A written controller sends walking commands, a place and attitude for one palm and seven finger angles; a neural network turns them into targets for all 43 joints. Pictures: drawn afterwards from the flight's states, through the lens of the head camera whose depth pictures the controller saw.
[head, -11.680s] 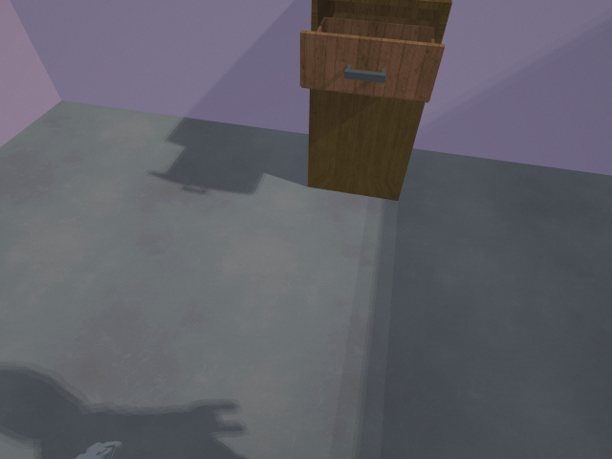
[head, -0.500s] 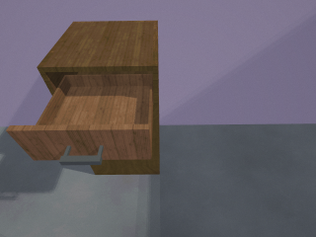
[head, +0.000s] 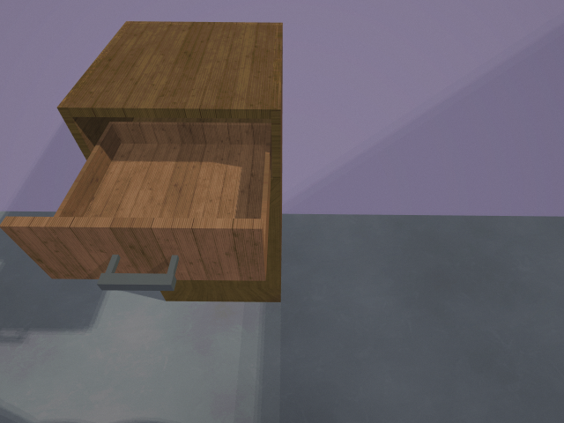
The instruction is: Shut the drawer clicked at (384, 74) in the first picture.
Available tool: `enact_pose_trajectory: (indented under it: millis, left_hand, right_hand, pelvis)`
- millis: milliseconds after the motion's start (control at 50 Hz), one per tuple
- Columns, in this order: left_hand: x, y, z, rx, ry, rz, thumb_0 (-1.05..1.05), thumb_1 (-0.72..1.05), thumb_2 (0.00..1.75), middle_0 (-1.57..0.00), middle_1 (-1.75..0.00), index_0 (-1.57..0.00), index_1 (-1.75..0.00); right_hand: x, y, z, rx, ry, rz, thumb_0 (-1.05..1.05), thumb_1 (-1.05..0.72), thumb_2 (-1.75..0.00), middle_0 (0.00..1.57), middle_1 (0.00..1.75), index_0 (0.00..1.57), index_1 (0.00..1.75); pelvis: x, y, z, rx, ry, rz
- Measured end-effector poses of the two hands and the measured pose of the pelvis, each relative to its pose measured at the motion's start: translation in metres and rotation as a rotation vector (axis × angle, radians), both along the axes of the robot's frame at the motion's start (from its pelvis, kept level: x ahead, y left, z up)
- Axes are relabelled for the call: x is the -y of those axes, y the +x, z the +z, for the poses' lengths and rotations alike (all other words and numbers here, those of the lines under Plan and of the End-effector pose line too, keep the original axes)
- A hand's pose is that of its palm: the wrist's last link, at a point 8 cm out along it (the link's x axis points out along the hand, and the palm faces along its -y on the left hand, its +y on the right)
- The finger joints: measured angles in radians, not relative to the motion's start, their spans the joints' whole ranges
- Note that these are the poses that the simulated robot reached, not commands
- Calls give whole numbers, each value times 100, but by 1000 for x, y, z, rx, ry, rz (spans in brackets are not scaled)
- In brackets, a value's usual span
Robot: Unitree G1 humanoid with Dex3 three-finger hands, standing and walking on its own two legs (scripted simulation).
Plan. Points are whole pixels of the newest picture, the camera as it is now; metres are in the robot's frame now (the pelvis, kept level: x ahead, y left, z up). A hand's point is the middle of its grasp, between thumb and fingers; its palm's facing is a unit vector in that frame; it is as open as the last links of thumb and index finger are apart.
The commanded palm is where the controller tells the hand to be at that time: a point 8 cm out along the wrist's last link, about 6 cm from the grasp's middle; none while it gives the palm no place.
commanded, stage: look again from close up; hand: left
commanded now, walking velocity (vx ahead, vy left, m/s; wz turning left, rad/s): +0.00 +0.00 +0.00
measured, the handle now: (141, 271) +0.34 +0.26 -0.02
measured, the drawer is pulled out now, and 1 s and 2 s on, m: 0.28 0.28 0.28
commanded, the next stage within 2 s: raise the hand and make a fist in 0.26 s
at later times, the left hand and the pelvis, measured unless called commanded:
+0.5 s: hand out of the picture +0.11 +0.20 -0.09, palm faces +0.25 -0.94 -0.23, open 7.1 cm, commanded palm +0.10 +0.22 -0.06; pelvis +0.00 +0.00 -0.01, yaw +2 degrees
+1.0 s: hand (147, 413) +0.14 +0.18 -0.01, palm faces +0.08 -1.00 -0.05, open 4.8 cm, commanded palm +0.11 +0.24 +0.00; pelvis -0.03 -0.01 -0.08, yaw +4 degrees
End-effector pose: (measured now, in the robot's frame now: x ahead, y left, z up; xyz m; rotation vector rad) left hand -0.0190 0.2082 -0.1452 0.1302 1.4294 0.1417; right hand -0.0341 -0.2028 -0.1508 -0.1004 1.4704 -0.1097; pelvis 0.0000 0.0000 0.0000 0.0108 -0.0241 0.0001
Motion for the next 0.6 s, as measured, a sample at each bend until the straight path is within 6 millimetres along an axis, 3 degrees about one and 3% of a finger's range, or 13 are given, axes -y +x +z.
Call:
enact_pose_trajectory:
  millis: [380,420,500,560,600]
  left_hand:
    - [2,9,-1,22,10,13,1,92,90,-20,-30,-20,-30]
    - [-11,28,15,139,53,84,4,95,89,-20,-31,-21,-31]
    - [-31,103,82,637,142,103,5,97,89,-23,-33,-23,-33]
    - [-25,158,127,1006,99,56,4,96,90,-25,-37,-26,-37]
    - [-14,180,146,1226,17,20,3,95,90,-28,-40,-29,-40]
  right_hand:
    - [7,28,1,44,-12,14,1,-91,-90,20,30,19,30]
    - [15,36,5,127,-49,20,2,-93,-90,20,30,20,30]
    - [37,80,17,423,-116,27,3,-93,-90,20,30,20,30]
    - [51,126,32,637,-153,68,3,-92,-90,20,30,20,30]
    - [58,157,46,771,-170,96,3,-92,-90,20,30,20,30]
  pelvis:
    - [5,7,0,-5,-9,7]
    - [4,6,-1,-5,-9,4]
    - [0,2,-6,-25,-6,38]
    - [-1,-5,-14,-71,-4,47]
    - [0,-9,-23,-110,2,35]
